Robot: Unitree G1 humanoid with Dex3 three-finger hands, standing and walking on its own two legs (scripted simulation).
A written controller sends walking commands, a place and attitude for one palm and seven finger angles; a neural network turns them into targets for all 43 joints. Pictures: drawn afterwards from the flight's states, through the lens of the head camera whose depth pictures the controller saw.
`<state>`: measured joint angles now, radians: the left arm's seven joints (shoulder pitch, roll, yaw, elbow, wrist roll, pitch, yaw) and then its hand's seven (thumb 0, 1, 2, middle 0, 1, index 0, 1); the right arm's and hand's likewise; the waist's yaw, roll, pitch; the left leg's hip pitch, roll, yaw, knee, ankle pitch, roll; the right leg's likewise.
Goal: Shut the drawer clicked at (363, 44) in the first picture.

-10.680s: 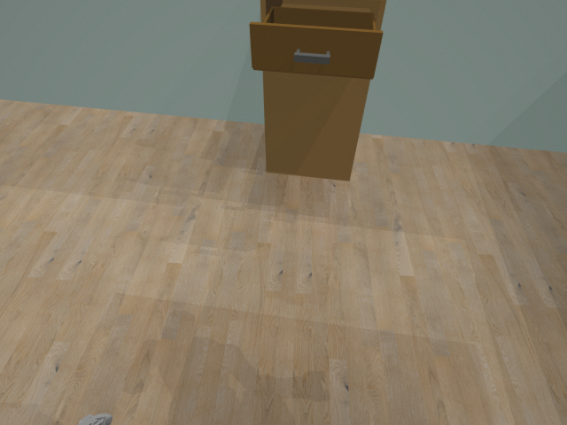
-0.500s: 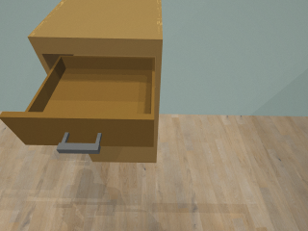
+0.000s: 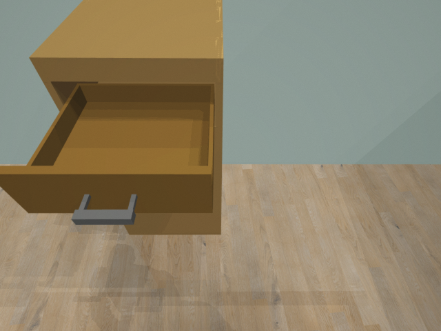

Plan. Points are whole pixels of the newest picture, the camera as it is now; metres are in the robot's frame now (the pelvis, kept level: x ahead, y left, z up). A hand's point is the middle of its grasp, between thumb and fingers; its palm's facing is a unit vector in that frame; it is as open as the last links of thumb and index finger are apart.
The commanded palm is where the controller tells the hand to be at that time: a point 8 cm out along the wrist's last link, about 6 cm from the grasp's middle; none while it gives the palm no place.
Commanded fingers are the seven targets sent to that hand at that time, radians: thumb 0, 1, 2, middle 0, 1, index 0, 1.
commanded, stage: look again from close up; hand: left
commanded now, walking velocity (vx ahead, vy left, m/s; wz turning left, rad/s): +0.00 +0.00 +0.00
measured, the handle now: (107, 208) +0.33 +0.25 +0.02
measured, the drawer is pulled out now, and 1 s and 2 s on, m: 0.30 0.30 0.30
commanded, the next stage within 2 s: raise the hand and make a fist in 0.06 s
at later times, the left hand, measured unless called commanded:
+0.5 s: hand (140, 302) +0.17 +0.15 -0.01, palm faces +0.04 -1.00 -0.01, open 6.3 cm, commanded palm +0.10 +0.22 -0.03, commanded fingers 0.00 0.90 0.90 -0.56 -0.69 -0.56 -0.69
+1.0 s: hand (101, 305) +0.16 +0.20 +0.03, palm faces +0.11 -0.99 -0.09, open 3.8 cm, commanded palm +0.10 +0.24 +0.04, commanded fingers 0.00 0.90 0.90 -1.06 -1.23 -1.06 -1.23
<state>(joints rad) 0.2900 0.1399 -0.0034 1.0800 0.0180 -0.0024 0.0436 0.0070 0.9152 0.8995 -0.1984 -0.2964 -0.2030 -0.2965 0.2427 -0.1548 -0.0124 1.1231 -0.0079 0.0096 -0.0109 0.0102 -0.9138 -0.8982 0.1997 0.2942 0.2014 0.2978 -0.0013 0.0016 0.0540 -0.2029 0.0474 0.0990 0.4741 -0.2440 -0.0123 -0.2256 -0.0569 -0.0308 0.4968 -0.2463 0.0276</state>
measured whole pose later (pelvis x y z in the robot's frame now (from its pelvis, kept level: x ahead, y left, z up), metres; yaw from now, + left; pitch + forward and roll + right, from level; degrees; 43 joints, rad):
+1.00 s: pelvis +0.00 -0.02 -0.05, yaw +3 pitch +8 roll -1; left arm 0.61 0.24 0.24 -0.20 -0.31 -0.28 -0.29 0.02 0.90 0.90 -0.87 -1.02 -0.87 -1.02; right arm 0.28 -0.18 0.00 0.58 0.05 -0.24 -0.06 0.02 -0.90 -0.90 0.21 0.30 0.21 0.30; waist 0.01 0.04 -0.11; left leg -0.64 0.08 -0.01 0.95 -0.45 -0.04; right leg -0.60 -0.05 -0.10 0.93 -0.46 0.00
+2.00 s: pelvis +0.02 -0.02 -0.02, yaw +4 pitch +0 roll -1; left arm 0.62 0.29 0.31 -0.38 -0.35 -0.09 -0.31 0.02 0.90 0.90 -1.40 -1.60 -1.40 -1.60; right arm 0.26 -0.25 0.04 0.60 0.08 -0.41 -0.08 0.02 -0.90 -0.90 0.20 0.29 0.20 0.30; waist 0.07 0.06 -0.09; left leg -0.32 0.08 0.00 0.70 -0.37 -0.05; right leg -0.29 -0.03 -0.11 0.67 -0.38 -0.01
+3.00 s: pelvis +0.01 -0.01 -0.04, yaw +4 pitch +6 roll -1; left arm 0.36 0.22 0.21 -0.05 -0.27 -0.27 -0.28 0.02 0.90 0.90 -1.40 -1.60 -1.40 -1.60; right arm 0.25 -0.25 0.02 0.61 0.03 -0.30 -0.05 0.02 -0.90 -0.90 0.20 0.30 0.21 0.30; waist 0.00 0.04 -0.07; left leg -0.55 0.05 0.01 0.85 -0.41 -0.02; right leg -0.51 -0.06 -0.09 0.83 -0.42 0.02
